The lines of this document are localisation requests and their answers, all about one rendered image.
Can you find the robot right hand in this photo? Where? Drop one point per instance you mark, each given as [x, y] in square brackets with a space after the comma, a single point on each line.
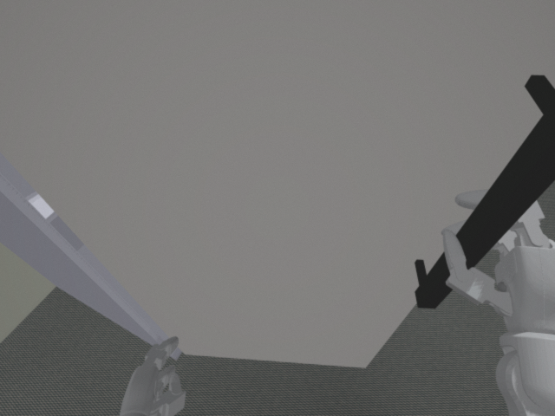
[526, 266]

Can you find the handle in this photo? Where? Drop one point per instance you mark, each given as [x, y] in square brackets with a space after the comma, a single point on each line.
[527, 175]

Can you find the robot right forearm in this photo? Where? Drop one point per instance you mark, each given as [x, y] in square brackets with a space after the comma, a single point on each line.
[525, 375]

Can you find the fridge door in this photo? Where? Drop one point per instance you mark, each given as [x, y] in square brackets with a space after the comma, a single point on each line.
[261, 175]

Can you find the robot left hand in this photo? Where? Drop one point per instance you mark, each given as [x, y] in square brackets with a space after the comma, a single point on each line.
[144, 392]

